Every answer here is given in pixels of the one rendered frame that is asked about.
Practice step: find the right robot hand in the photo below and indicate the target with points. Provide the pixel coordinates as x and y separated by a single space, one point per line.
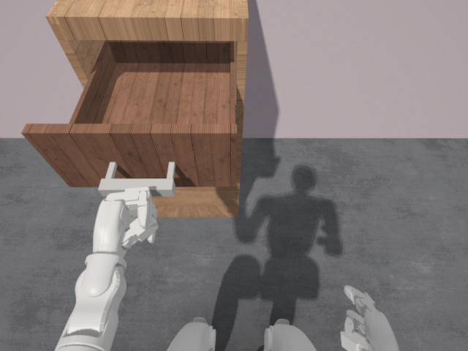
374 330

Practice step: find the robot left forearm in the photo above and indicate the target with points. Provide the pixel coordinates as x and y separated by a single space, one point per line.
99 290

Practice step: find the handle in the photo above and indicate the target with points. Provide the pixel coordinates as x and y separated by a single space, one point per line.
159 187

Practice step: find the left robot thigh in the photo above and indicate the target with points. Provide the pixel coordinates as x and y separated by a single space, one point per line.
194 336

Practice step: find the left robot hand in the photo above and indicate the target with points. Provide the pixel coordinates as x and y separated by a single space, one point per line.
113 219

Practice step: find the cabinet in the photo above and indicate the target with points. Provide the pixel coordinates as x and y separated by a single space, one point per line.
82 26

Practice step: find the drawer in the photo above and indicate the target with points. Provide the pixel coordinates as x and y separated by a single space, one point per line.
145 104

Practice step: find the left robot shin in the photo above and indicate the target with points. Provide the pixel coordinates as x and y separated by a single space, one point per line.
198 319

